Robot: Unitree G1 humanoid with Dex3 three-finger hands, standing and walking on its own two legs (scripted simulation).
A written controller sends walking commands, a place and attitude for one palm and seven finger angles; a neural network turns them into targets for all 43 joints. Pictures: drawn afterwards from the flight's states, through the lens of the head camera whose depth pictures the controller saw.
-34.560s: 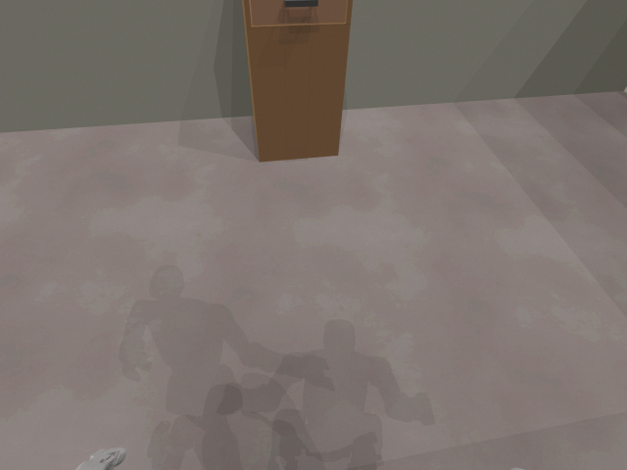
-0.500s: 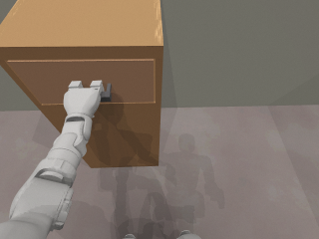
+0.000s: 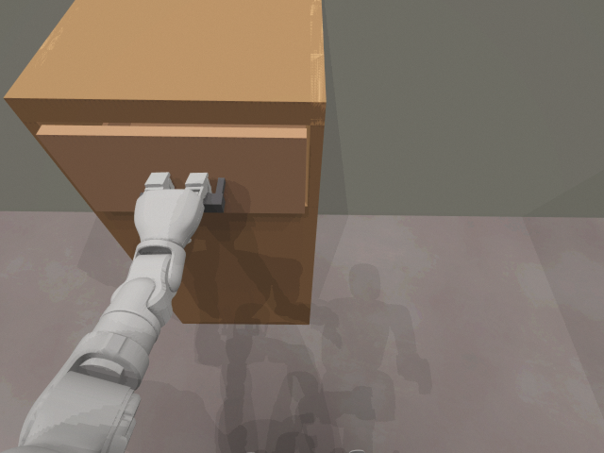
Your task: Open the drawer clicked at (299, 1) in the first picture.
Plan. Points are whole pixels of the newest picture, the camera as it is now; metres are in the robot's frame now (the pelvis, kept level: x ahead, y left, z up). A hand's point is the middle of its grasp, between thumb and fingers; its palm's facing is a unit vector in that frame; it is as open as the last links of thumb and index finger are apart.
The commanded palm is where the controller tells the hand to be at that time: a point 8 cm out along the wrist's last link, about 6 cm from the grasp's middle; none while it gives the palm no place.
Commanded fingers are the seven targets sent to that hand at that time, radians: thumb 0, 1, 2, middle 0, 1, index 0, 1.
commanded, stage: pull the drawer open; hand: left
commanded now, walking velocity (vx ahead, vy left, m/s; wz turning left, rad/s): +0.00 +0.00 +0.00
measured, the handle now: (184, 192) +0.48 +0.19 +0.02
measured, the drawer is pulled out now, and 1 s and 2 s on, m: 0.02 0.10 0.30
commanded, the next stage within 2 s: none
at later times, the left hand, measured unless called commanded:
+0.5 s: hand (177, 257) +0.38 +0.19 +0.00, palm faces -0.01 -0.05 -1.00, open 5.9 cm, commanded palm +0.33 +0.18 +0.05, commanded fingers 0.00 0.90 0.90 -0.40 -1.35 -0.40 -1.35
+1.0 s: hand (172, 283) +0.34 +0.19 +0.00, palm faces -0.03 -0.04 -1.00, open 5.7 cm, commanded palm +0.29 +0.18 +0.05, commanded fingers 0.00 0.90 0.90 -0.40 -1.35 -0.40 -1.35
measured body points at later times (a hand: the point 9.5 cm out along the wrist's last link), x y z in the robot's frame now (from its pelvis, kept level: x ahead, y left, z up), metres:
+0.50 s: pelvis +0.00 +0.00 +0.01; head +0.06 -0.02 +0.45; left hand +0.38 +0.19 +0.05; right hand +0.06 -0.27 -0.13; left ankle -0.03 +0.10 -0.70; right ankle -0.02 -0.11 -0.70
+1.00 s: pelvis -0.01 -0.01 +0.01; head +0.03 -0.03 +0.45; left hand +0.34 +0.18 +0.05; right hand +0.16 -0.24 -0.11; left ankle -0.03 +0.10 -0.70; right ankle -0.02 -0.11 -0.70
